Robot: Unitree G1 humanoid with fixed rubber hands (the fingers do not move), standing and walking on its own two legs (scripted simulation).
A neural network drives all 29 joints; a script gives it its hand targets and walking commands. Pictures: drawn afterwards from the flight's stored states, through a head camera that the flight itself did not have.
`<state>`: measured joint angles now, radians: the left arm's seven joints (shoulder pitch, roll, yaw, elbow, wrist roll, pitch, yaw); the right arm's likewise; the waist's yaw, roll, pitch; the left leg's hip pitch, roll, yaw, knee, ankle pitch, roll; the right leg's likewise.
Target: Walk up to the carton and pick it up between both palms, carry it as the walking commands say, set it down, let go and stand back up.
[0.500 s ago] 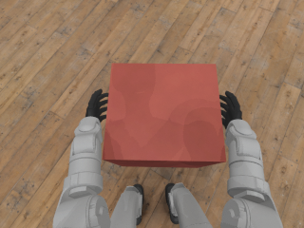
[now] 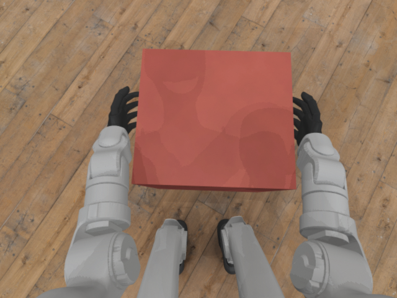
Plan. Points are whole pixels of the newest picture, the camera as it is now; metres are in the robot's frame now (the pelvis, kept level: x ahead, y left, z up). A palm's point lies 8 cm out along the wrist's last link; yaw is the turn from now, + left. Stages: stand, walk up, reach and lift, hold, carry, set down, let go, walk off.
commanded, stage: set down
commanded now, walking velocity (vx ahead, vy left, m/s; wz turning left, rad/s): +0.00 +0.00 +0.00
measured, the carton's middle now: (211, 134) +0.44 -0.03 -0.18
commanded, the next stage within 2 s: none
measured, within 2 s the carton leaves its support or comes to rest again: rests again in 1.80 s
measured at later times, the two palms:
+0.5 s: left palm (133, 125) +0.47 +0.15 -0.16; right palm (294, 131) +0.43 -0.22 -0.16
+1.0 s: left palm (145, 125) +0.49 +0.15 -0.25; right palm (282, 130) +0.46 -0.22 -0.25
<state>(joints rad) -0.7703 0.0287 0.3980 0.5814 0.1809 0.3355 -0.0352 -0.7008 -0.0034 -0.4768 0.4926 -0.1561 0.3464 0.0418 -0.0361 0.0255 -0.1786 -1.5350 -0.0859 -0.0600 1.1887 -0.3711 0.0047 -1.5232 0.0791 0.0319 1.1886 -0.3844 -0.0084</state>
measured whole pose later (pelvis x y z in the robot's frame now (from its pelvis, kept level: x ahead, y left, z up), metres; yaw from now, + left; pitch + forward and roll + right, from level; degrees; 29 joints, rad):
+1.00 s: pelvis -0.04 +0.00 -0.15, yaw +0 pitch +48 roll +0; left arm -1.20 0.18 0.37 0.78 0.12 0.36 0.03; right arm -1.13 -0.19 -0.44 0.70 -0.09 0.38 -0.01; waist -0.05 0.03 -0.07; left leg -2.09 -0.12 -0.04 1.73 -0.47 -0.02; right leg -2.09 0.10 0.02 1.74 -0.49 0.00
